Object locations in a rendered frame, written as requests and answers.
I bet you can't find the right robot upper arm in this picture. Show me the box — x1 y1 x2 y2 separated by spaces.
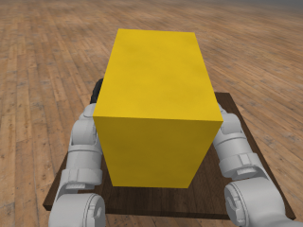
224 176 303 227

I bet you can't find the table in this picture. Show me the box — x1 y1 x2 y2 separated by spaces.
43 92 296 227

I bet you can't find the carton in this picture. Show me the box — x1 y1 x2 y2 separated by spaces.
93 28 223 188

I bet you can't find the left robot hand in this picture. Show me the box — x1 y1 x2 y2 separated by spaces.
90 78 104 104

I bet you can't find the right robot forearm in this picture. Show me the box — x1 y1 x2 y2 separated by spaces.
212 103 286 214

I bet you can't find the left robot forearm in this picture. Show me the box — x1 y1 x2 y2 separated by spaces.
48 103 103 227

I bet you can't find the left robot upper arm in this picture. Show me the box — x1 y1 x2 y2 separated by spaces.
49 193 106 227

